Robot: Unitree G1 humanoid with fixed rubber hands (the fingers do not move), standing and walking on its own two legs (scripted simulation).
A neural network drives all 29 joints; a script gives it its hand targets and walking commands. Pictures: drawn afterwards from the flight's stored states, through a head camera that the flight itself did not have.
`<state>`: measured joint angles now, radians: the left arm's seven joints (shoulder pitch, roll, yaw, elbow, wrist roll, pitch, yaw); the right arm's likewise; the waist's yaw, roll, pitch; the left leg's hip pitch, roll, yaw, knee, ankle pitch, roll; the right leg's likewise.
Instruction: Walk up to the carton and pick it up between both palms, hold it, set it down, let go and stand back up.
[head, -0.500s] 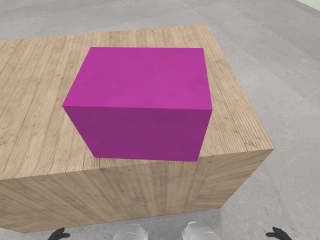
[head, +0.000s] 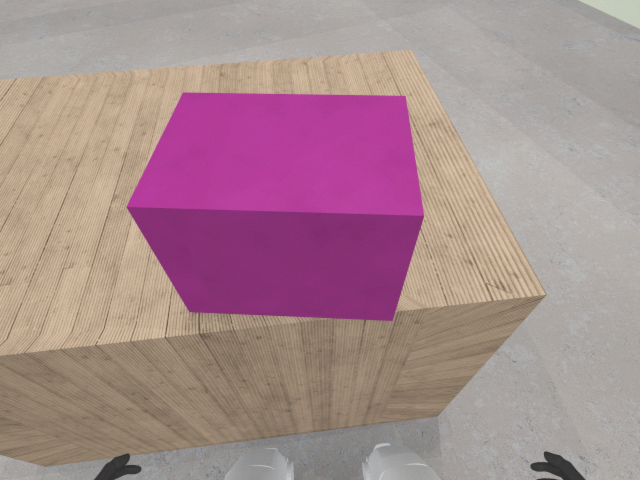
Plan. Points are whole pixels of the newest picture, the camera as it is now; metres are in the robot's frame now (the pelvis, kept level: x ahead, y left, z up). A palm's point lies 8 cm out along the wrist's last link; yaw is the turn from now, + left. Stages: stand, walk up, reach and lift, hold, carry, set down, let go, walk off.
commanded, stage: reach and lift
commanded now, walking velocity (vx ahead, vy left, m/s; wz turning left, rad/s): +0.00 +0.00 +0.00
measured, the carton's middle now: (291, 210) +0.42 +0.06 +0.08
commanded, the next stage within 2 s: none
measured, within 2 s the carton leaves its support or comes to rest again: neither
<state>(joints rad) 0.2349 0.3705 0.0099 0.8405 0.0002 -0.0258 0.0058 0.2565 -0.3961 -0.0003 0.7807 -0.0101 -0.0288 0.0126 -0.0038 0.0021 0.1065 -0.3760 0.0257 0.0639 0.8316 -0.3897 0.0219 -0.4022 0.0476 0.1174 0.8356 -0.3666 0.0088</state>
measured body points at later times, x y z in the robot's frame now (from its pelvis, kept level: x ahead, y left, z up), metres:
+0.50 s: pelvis +0.00 +0.00 +0.01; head +0.06 +0.01 +0.45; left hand +0.19 +0.28 -0.08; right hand +0.16 -0.29 -0.08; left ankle +0.04 +0.11 -0.70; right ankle +0.06 -0.13 -0.70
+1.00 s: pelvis -0.03 +0.02 +0.02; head -0.01 +0.06 +0.47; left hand +0.18 +0.29 -0.02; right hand +0.16 -0.23 +0.01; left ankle +0.04 +0.11 -0.70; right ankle +0.05 -0.13 -0.70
